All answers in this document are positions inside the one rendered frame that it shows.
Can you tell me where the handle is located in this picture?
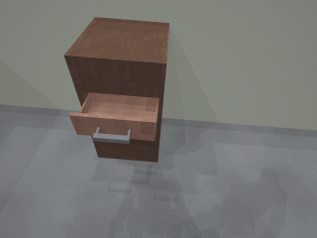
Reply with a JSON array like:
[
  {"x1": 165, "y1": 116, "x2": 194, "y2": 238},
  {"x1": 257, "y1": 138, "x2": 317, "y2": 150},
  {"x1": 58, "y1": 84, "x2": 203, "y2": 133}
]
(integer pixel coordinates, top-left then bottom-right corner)
[{"x1": 92, "y1": 127, "x2": 131, "y2": 144}]

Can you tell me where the drawer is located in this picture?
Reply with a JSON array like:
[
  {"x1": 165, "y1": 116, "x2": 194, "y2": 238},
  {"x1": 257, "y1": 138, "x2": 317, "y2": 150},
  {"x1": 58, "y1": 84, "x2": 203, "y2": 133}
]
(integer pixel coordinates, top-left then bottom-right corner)
[{"x1": 69, "y1": 92, "x2": 159, "y2": 141}]

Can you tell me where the cabinet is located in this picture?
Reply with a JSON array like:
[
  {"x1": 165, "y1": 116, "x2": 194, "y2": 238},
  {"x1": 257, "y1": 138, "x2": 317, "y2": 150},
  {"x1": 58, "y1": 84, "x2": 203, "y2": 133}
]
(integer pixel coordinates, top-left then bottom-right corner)
[{"x1": 64, "y1": 17, "x2": 169, "y2": 163}]

